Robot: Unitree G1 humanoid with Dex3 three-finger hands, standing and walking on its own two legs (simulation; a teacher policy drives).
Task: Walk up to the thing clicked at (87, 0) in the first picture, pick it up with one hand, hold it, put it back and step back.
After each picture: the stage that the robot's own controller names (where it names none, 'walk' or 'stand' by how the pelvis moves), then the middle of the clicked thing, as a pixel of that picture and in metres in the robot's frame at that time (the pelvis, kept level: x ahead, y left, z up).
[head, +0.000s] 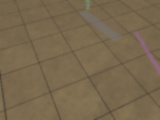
stand; (87, 1) +2.31 -0.01 -0.65
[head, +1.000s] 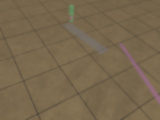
walk; (71, 13) +2.19 +0.14 -0.65
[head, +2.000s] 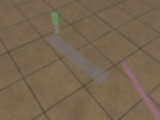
walk; (55, 23) +1.54 +0.26 -0.65
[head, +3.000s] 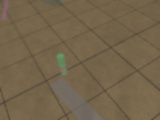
walk; (62, 64) +0.98 +0.25 -0.62
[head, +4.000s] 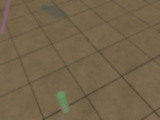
walk; (63, 102) +0.58 +0.23 -0.64
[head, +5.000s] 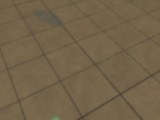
stand; out of the picture +0.39 +0.20 -0.65
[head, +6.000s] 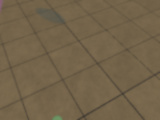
walk; out of the picture +0.39 +0.20 -0.65
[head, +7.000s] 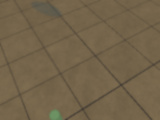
stand; out of the picture +0.39 +0.23 -0.64
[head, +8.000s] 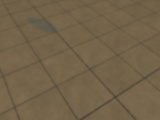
walk; out of the picture +0.41 +0.22 -0.65
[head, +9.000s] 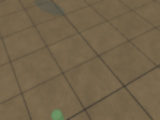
stand; out of the picture +0.39 +0.22 -0.63
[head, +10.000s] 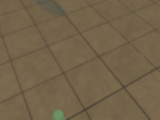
walk; out of the picture +0.39 +0.19 -0.65
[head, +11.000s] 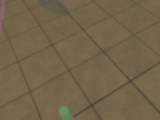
stand; (67, 116) +0.40 +0.22 -0.63
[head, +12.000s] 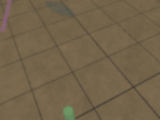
walk; (69, 117) +0.42 +0.16 -0.61
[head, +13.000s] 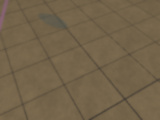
stand; out of the picture +0.37 +0.20 -0.65
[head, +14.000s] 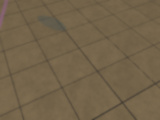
stand; out of the picture +0.36 +0.22 -0.66
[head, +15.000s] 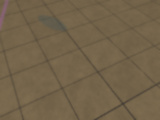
stand; out of the picture +0.35 +0.22 -0.66
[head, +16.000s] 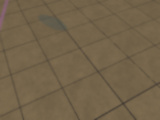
stand; out of the picture +0.34 +0.22 -0.66
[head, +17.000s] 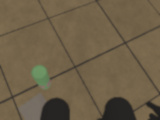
go down; (42, 78) +0.42 +0.21 -0.38
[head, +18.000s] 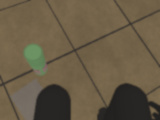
go down; (37, 62) +0.44 +0.21 -0.27
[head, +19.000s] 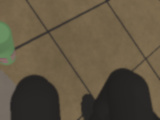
close in; (2, 47) +0.44 +0.23 -0.18
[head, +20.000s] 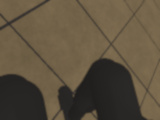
close; out of the picture +0.44 +0.26 -0.16
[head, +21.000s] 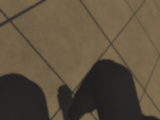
lift; out of the picture +0.42 +0.26 -0.17
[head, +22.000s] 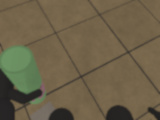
lift; (28, 81) +0.33 +0.19 +0.02
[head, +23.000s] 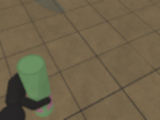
hold; (38, 90) +0.31 +0.17 +0.03
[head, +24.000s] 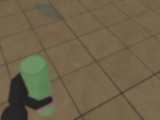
hold; (40, 90) +0.31 +0.16 +0.03
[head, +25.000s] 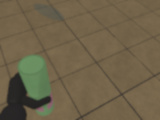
hold; (39, 89) +0.31 +0.17 +0.04
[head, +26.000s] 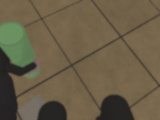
crouch; (23, 55) +0.42 +0.19 -0.03
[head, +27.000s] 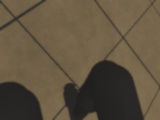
lower; out of the picture +0.46 +0.24 -0.16
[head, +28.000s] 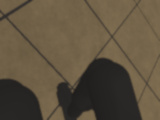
lower; out of the picture +0.45 +0.26 -0.17
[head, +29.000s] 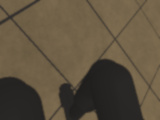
lower; out of the picture +0.43 +0.26 -0.17
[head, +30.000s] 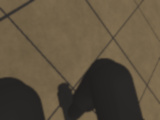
lower; out of the picture +0.45 +0.26 -0.17
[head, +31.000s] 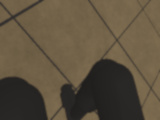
rest; out of the picture +0.43 +0.25 -0.17
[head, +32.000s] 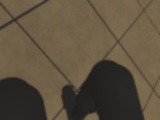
open; out of the picture +0.43 +0.25 -0.17
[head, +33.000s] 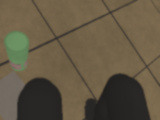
stand; (18, 54) +0.43 +0.22 -0.21
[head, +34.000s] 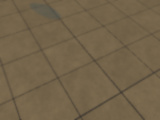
stand; out of the picture +0.35 +0.19 -0.58
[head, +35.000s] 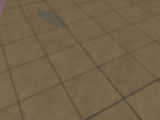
stand; out of the picture +0.36 +0.19 -0.60
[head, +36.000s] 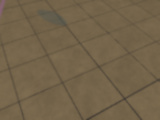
stand; out of the picture +0.35 +0.19 -0.60
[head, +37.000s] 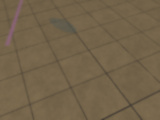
stand; out of the picture +0.37 +0.18 -0.65
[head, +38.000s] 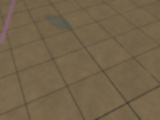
stand; out of the picture +0.35 +0.20 -0.66
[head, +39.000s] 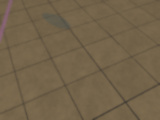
walk; out of the picture +0.35 +0.20 -0.66
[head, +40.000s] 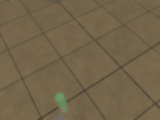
walk; (62, 103) +0.46 +0.19 -0.63
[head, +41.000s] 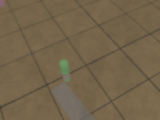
walk; (65, 71) +0.75 +0.19 -0.63
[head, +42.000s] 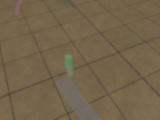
stand; (69, 65) +0.98 +0.18 -0.64
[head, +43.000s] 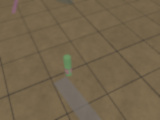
stand; (67, 65) +0.97 +0.18 -0.66
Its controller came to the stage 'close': yes
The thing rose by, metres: 0.68
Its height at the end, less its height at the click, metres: +0.00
